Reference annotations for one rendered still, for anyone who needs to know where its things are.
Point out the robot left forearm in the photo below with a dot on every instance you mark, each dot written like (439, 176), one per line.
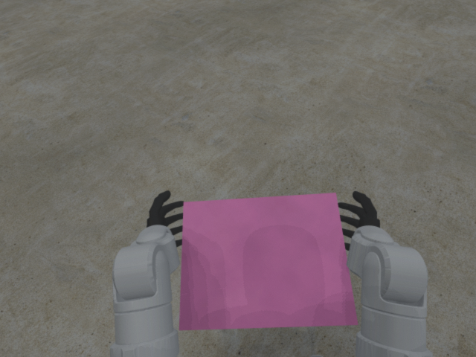
(142, 296)

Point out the carton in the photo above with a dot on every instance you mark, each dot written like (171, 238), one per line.
(264, 262)

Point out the robot right hand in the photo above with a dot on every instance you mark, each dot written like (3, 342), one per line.
(367, 214)

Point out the robot right forearm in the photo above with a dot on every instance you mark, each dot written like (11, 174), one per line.
(394, 283)

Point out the robot left hand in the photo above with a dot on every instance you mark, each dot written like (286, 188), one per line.
(157, 214)

